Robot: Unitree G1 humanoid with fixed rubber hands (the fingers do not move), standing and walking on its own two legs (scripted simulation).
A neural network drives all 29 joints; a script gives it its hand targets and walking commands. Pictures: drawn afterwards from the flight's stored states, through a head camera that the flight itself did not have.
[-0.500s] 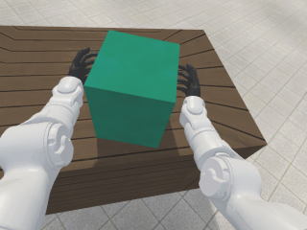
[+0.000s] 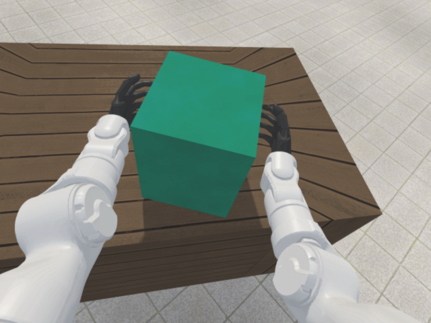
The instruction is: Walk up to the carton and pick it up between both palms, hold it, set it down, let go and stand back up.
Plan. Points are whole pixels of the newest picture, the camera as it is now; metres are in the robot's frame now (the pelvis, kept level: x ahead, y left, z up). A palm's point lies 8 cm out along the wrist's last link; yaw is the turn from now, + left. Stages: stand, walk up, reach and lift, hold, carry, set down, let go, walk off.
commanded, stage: reach and lift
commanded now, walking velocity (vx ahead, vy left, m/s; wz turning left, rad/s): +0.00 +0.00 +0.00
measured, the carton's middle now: (199, 140) +0.48 -0.03 +0.01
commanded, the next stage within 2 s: none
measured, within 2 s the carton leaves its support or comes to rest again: leaves its support in 0.98 s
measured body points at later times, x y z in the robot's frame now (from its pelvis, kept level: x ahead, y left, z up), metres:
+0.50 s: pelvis +0.00 +0.00 +0.00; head +0.08 +0.04 +0.44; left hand +0.49 +0.12 +0.08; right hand +0.42 -0.16 +0.07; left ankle -0.02 +0.12 -0.74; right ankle -0.02 -0.15 -0.74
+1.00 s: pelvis -0.01 +0.00 +0.00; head +0.05 +0.03 +0.45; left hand +0.46 +0.13 +0.09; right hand +0.39 -0.16 +0.07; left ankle -0.02 +0.12 -0.74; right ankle -0.02 -0.15 -0.74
